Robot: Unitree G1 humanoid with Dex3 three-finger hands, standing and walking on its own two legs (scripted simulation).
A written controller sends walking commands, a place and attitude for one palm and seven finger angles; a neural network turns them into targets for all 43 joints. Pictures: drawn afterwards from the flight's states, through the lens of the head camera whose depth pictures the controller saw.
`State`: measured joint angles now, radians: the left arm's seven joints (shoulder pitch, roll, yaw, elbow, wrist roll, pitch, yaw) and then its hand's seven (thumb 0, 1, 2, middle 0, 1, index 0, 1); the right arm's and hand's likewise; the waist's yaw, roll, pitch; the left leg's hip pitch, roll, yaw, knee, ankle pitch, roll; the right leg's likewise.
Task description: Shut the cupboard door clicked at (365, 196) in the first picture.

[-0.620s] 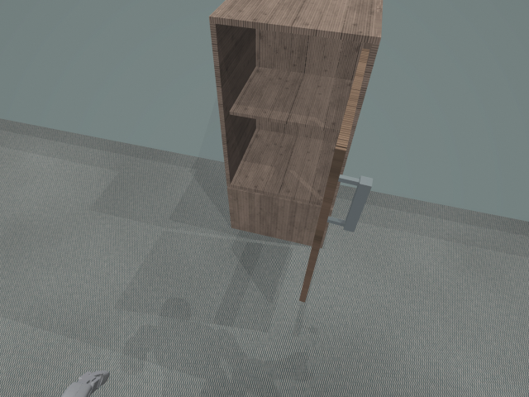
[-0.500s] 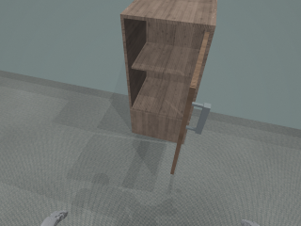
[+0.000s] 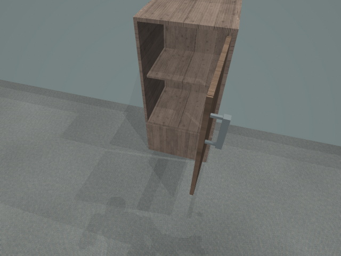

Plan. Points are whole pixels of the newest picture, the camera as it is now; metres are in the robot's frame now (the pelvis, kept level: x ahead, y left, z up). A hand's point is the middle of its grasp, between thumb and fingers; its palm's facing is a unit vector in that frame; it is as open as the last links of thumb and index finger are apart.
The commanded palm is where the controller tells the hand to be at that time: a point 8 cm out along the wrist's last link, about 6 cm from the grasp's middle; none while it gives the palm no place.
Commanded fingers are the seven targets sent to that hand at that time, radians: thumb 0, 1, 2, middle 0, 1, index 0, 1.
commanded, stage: stand and wait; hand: left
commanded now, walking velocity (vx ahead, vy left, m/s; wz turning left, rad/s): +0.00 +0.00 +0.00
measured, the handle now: (216, 131) +0.51 -0.12 -0.04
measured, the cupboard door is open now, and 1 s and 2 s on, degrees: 87 87 87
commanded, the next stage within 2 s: look at it before walking up in 0.28 s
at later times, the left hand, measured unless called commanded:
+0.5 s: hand out of the picture +0.07 +0.24 -0.15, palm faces -0.04 -0.94 -0.33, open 7.4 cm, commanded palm none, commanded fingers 0.00 0.90 0.90 -0.20 -0.30 -0.20 -0.30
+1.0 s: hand out of the picture +0.07 +0.25 -0.15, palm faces -0.03 -0.94 -0.34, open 7.4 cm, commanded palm none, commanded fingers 0.00 0.90 0.90 -0.20 -0.30 -0.20 -0.30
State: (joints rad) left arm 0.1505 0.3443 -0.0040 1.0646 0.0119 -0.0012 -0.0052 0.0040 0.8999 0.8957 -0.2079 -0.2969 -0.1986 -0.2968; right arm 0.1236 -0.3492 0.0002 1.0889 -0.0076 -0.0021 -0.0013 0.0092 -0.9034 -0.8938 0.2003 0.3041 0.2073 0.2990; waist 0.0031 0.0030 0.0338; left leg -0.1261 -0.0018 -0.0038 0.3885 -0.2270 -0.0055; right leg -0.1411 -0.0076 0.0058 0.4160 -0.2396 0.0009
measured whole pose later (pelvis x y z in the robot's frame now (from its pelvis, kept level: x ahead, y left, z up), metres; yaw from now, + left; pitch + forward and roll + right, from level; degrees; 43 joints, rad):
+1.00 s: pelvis +0.00 +0.00 +0.00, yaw +0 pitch -1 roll +0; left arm 0.13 0.34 0.00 1.08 0.01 -0.01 -0.01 0.00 0.90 0.90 -0.21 -0.30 -0.20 -0.30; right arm 0.11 -0.34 0.01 1.12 0.00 -0.01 0.00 0.01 -0.90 -0.89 0.20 0.30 0.21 0.30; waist 0.00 0.00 0.03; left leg -0.13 0.00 0.00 0.35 -0.20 -0.01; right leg -0.14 0.00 0.01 0.37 -0.21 0.00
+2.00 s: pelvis -0.03 +0.01 -0.01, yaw -29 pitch +2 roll +0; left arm 0.25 0.24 0.08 0.91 0.02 0.05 -0.01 0.00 0.90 0.90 -0.21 -0.30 -0.20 -0.30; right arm 0.12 -0.22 -0.05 0.89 0.00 0.02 -0.03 0.01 -0.91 -0.89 0.20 0.30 0.20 0.30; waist 0.05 -0.03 0.02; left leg -0.28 0.00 -0.02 0.57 -0.34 -0.04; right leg -0.34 0.13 0.24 0.48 -0.15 -0.01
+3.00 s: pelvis -0.01 +0.04 -0.01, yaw -66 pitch +0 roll -1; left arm 0.20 0.26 0.10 0.91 0.02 0.07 -0.01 0.00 0.90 0.90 -0.21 -0.30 -0.20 -0.30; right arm 0.15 -0.18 -0.02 0.87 -0.01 0.01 -0.02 0.01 -0.91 -0.89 0.20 0.30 0.21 0.30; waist 0.02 -0.06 0.07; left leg -0.29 0.05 0.11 0.57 -0.29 0.02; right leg -0.43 0.07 0.11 0.94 -0.46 0.04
